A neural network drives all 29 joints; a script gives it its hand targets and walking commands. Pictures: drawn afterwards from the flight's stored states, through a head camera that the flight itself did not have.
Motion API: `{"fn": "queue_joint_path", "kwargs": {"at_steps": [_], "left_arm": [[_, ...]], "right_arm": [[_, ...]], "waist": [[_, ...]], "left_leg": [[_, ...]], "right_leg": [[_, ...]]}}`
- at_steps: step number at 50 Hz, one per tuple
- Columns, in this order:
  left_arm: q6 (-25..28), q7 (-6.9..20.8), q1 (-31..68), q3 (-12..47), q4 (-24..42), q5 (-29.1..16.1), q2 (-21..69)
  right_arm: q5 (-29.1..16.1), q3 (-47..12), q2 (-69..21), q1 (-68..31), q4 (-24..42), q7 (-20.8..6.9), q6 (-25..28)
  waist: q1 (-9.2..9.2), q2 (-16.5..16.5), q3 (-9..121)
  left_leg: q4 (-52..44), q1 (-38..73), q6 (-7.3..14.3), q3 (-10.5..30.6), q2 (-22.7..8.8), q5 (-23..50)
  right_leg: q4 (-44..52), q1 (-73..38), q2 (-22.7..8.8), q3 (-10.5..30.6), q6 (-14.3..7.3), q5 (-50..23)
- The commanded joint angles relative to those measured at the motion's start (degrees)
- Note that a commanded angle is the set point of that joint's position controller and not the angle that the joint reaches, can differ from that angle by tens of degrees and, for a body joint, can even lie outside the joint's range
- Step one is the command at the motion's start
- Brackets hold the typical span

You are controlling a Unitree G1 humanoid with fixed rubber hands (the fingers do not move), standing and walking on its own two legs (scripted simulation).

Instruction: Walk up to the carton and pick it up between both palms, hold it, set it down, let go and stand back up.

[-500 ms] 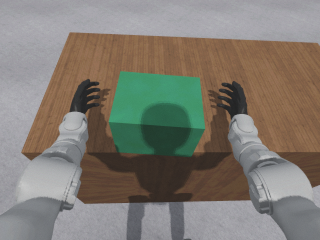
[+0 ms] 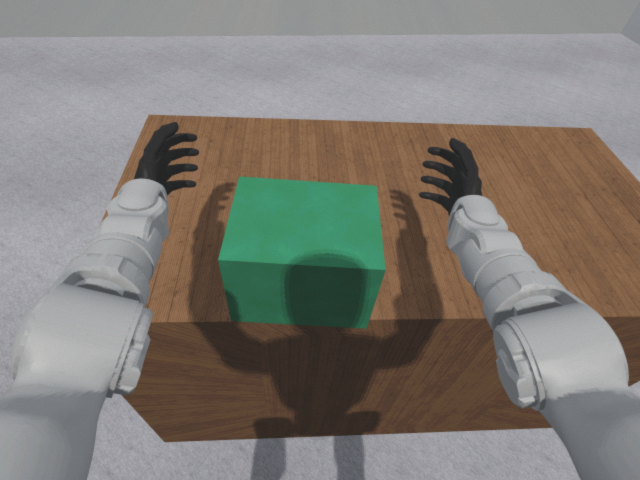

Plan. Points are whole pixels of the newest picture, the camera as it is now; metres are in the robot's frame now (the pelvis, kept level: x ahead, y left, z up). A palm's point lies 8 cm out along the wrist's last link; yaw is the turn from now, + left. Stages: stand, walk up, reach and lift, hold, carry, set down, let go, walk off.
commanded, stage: set down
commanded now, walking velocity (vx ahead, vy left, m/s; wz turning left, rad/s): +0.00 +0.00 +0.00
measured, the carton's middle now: (303, 253) +0.45 -0.01 +0.00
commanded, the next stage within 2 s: none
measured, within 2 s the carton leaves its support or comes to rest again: neither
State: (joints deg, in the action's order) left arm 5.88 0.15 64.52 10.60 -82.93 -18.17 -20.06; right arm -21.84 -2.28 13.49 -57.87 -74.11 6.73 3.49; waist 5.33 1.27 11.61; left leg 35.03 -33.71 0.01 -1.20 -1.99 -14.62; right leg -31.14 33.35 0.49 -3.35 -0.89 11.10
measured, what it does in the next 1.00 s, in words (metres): stands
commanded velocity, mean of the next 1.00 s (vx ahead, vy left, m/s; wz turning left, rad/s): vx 0.00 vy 0.00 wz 0.00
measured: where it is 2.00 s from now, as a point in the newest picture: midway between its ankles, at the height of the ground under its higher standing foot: outside the picture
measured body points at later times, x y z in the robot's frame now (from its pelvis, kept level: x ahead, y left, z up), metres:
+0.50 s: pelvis +0.01 +0.00 +0.02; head +0.01 +0.02 +0.47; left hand +0.43 +0.20 +0.10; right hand +0.39 -0.19 +0.10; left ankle +0.02 +0.12 -0.73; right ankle +0.04 -0.11 -0.73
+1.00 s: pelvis +0.02 +0.00 +0.02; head +0.00 +0.02 +0.47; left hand +0.37 +0.21 +0.07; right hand +0.34 -0.20 +0.07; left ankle +0.02 +0.12 -0.73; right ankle +0.04 -0.11 -0.73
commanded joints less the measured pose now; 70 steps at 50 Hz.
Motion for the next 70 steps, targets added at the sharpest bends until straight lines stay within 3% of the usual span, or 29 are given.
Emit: {"fn": "queue_joint_path", "kwargs": {"at_steps": [1,7,14,16,19,20,21,22,23,26,27,28,29,33,35,36,37,38,39,41,45,46,47,49,54,60,63,66,70], "left_arm": [[-1.1,-0.2,26.8,-1.0,10.4,-1.0,-7.7],[-3.6,0.3,23.8,-1.6,13.9,-1.3,-7.9],[-6.4,2.6,12.2,-7.4,20.3,4.4,-8.1],[-6.3,3.0,3.1,-10.2,24.9,6.7,-6.2],[-5.9,3.2,-0.3,-11.3,28.5,7.6,-5.2],[-5.4,2.9,7.3,-11.0,33.2,6.2,-7.3],[-5.2,2.3,2.8,-11.0,34.0,6.5,-5.4],[-4.6,1.6,7.9,-10.4,38.9,5.4,-5.9],[-4.9,1.1,0.1,-10.2,39.9,5.8,-3.6],[-6.3,0.9,3.4,-10.4,43.1,5.8,-4.9],[-6.7,0.8,-1.9,-10.0,43.5,5.9,-3.4],[-6.9,0.3,5.5,-10.0,45.6,4.5,-5.8],[-7.4,0.2,-3.6,-10.1,45.0,4.7,-3.7],[-10.0,1.8,-8.8,-14.2,41.9,8.5,-4.5],[-10.1,2.0,-8.0,-14.2,47.2,8.5,-3.9],[-10.5,2.2,-15.8,-13.9,47.4,9.6,-1.2],[-10.7,2.2,-8.3,-13.9,49.2,9.1,-3.6],[-11.6,2.4,-21.6,-14.1,47.0,11.3,0.4],[-11.3,2.5,-10.3,-15.3,51.1,10.1,-4.0],[-10.9,2.8,-23.7,-15.7,52.5,11.5,-0.6],[-10.2,2.7,-18.7,-14.4,54.9,9.2,-2.3],[-9.7,2.9,-27.8,-13.7,55.5,9.4,0.6],[-8.8,2.5,-19.2,-13.9,58.7,8.5,-2.9],[-7.7,2.3,-21.7,-13.8,56.8,7.1,-3.2],[-6.0,3.7,-40.2,-14.4,66.1,9.4,-0.9],[-7.6,3.6,-42.9,-13.0,66.8,6.9,-1.2],[-5.0,2.5,-44.4,-11.6,68.5,5.0,-2.1],[-3.2,2.2,-46.6,-10.8,67.6,6.0,-2.3],[-3.2,2.3,-52.0,-10.7,67.5,6.2,-2.7]], "right_arm": [[-0.4,0.4,11.0,-26.5,12.3,-0.2,-0.8],[-1.2,-1.3,8.8,-23.1,14.4,0.1,-5.3],[-0.8,-1.0,7.4,-12.1,17.6,2.1,-5.8],[-0.4,-1.9,5.4,-3.5,20.6,2.8,-4.7],[1.8,-0.1,3.5,-0.3,26.0,3.8,-3.1],[2.6,1.5,4.2,-6.3,32.0,3.9,-2.6],[3.7,2.2,3.4,-2.0,32.5,3.8,-2.3],[5.1,4.4,4.7,-5.4,36.3,3.8,-1.4],[5.5,3.4,3.2,0.5,37.2,3.6,-1.1],[6.7,5.4,4.7,-2.0,39.2,3.5,-1.8],[6.8,4.4,3.4,2.7,40.3,3.6,-1.4],[7.4,6.5,5.2,-3.4,42.0,3.7,-1.9],[6.9,4.7,3.6,3.9,41.6,3.5,-2.4],[6.3,2.9,1.9,8.0,36.6,4.1,-3.8],[5.4,3.3,2.8,8.0,41.2,4.0,-2.7],[5.1,1.8,1.5,15.4,39.9,3.9,-2.4],[5.2,3.9,3.5,8.6,41.6,3.8,-2.1],[4.7,1.5,2.0,20.6,37.3,3.3,-1.9],[6.0,4.8,3.8,10.6,43.3,3.6,-1.3],[5.5,1.6,0.1,22.6,43.9,2.9,-0.6],[7.2,3.9,0.5,18.6,49.7,2.2,-1.3],[7.6,2.5,-1.3,26.9,49.3,1.9,-0.6],[8.4,5.0,0.6,19.7,53.3,2.2,-0.6],[9.1,4.2,-1.3,22.2,53.6,1.9,-1.1],[8.6,1.9,-2.7,40.6,57.0,2.8,1.2],[12.5,4.7,-3.9,41.1,63.3,2.5,-0.2],[12.4,5.3,-3.5,43.9,65.3,1.3,-0.5],[12.3,4.8,-4.0,47.7,61.6,0.8,-1.4],[12.2,4.8,-3.2,50.9,62.7,0.7,-1.3]], "waist": [[-0.94,-3.9,24.8],[-1.38,-3.8,21.9],[-1.04,-4.7,15.3],[-2.61,-3.7,12.5],[-2.71,-3.9,10.7],[-2.23,-4.1,14.8],[-2.47,-4.7,13.3],[-1.35,-5.6,17.2],[-2.25,-5.3,16.4],[-1.75,-6.1,16.3],[-1.76,-4.9,16.4],[-1.39,-5.2,17.5],[-2.12,-3.2,14.1],[-4.11,-1.4,5.7],[-4.27,-2.6,8.9],[-4.17,-2.3,6.7],[-3.32,-4.6,8.6],[-3.89,-4.7,3.0],[-3.6,-4.6,6.8],[-4.81,-3.9,2.6],[-4.67,-3.3,-0.4],[-4.56,-2.5,-1.8],[-4.09,-4.0,4.0],[-5.01,-3.1,2.5],[-3.96,-3.1,4.2],[-5.84,-1.4,-5.9],[-6.11,-2.3,-4.9],[-5.51,-6.3,-5.7],[-5.69,-5.4,-7.4]], "left_leg": [[-4.9,19.4,-2.7,-0.1,2.2,14.7],[-8.6,19.2,-1.4,-0.6,2.2,11.1],[-10.7,25.2,-2.1,-1.1,3.1,18.5],[-12.0,26.4,-1.8,-1.2,3.2,19.4],[-12.7,26.3,-1.5,-1.8,3.3,18.9],[-12.4,26.5,-1.5,-2.3,3.4,17.0],[-12.2,26.8,-2.0,-2.1,3.0,17.3],[-11.5,27.6,-2.6,-2.0,2.7,17.6],[-10.8,29.6,-2.9,-1.9,2.6,20.8],[-10.9,30.2,-3.3,-1.9,2.2,18.7],[-10.6,31.1,-3.2,-1.7,2.2,20.0],[-10.6,29.5,-3.1,-1.6,2.0,17.4],[-10.7,30.4,-2.6,-1.4,1.8,18.0],[-12.4,28.8,-1.7,-2.1,2.4,17.6],[-13.2,29.6,-1.9,-2.2,2.2,19.4],[-12.8,31.7,-2.2,-2.1,2.1,23.6],[-12.5,31.5,-3.0,-2.2,2.3,23.3],[-12.7,33.9,-3.2,-1.6,1.8,25.0],[-12.9,31.7,-3.0,-2.3,2.3,21.1],[-14.1,32.4,-2.4,-2.3,2.3,21.3],[-15.6,28.2,-1.5,-2.4,2.4,13.5],[-15.6,29.4,-1.2,-2.1,2.2,15.1],[-15.4,29.0,-1.5,-2.4,2.4,13.5],[-15.6,26.7,-0.6,-2.6,2.6,9.8],[-13.9,34.5,-2.1,-1.7,2.6,23.4],[-17.6,27.0,-0.8,-2.1,2.1,9.1],[-17.3,26.6,-0.8,-1.4,1.4,9.9],[-17.0,29.1,-1.6,-0.5,0.9,11.1],[-16.9,28.5,-2.0,0.0,1.2,13.8]], "right_leg": [[5.6,-13.5,1.4,0.7,0.8,-10.0],[8.0,-18.6,0.6,2.4,0.7,-9.5],[10.8,-27.9,1.5,2.9,0.9,-16.2],[11.6,-30.8,1.6,2.9,1.0,-16.2],[12.2,-31.3,1.6,3.1,1.0,-14.9],[12.3,-30.9,1.4,3.0,1.1,-12.5],[12.1,-29.3,1.9,2.7,0.7,-11.5],[11.6,-28.0,2.0,2.2,0.4,-11.4],[11.4,-28.7,2.6,1.9,0.3,-13.8],[11.1,-28.1,2.7,1.9,-0.1,-11.3],[11.1,-29.6,2.7,2.1,-0.1,-12.9],[10.8,-26.9,2.7,1.9,0.0,-10.1],[10.9,-28.3,2.8,2.3,0.1,-11.4],[12.2,-31.0,2.3,3.3,0.8,-11.0],[12.3,-32.7,2.5,3.2,0.7,-11.7],[12.2,-34.8,2.9,3.3,0.4,-15.4],[12.7,-32.4,2.8,2.9,0.4,-13.5],[13.2,-33.8,3.2,2.6,-0.5,-13.8],[13.9,-31.0,2.6,2.6,0.4,-10.2],[14.0,-33.9,2.5,2.9,0.0,-11.1],[14.6,-30.2,1.8,3.6,-0.4,-4.0],[14.0,-33.0,1.6,3.8,-0.6,-7.0],[13.9,-31.5,1.5,3.7,-0.4,-5.4],[13.4,-31.6,0.7,4.5,-0.5,-3.8],[12.7,-37.4,1.7,4.0,-0.2,-16.9],[14.3,-32.6,0.7,4.3,-1.0,-2.4],[14.1,-31.4,0.5,4.8,-1.3,-1.5],[14.5,-30.2,0.4,4.9,-2.0,-1.5],[15.1,-29.7,0.6,5.1,-2.2,-2.2]]}}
